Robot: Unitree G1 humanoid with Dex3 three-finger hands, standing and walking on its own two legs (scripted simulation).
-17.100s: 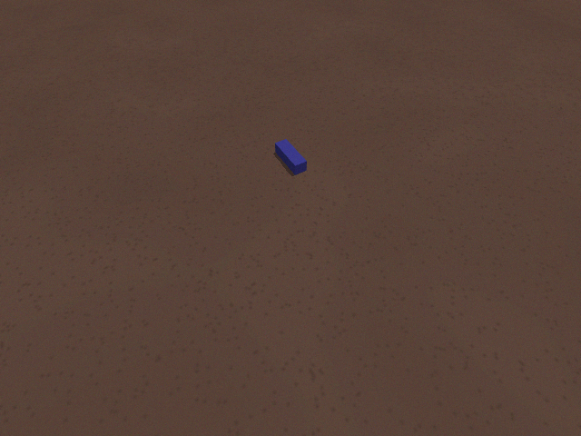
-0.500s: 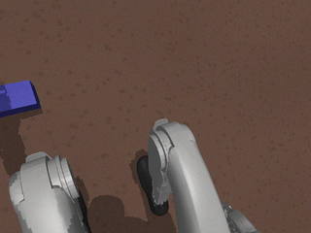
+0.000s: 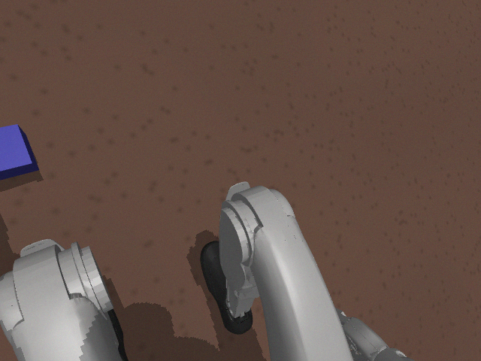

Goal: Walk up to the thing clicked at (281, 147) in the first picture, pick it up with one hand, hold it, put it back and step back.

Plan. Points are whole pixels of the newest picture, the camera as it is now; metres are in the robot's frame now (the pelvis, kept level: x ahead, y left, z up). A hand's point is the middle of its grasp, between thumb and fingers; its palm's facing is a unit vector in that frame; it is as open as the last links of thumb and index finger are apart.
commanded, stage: rest palm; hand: left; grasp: from above
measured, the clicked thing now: out of the picture +0.45 +0.32 -0.27
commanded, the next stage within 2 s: close in 0.02 s
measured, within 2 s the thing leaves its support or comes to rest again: neither
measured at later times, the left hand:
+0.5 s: hand out of the picture +0.44 +0.31 -0.24, palm faces -0.44 -0.13 -0.89, open 12.7 cm
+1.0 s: hand out of the picture +0.44 +0.31 -0.24, palm faces -0.45 -0.13 -0.88, open 10.9 cm
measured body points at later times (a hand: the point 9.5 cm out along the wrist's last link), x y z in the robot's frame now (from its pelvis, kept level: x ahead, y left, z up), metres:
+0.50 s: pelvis +0.00 +0.00 +0.00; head +0.27 +0.12 +0.34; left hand +0.46 +0.31 -0.19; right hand +0.04 -0.25 -0.06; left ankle +0.06 +0.13 -0.26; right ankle +0.11 -0.12 -0.26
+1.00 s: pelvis -0.01 +0.00 +0.00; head +0.26 +0.12 +0.34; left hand +0.46 +0.31 -0.19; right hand +0.04 -0.25 -0.06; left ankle +0.06 +0.13 -0.26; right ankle +0.11 -0.12 -0.26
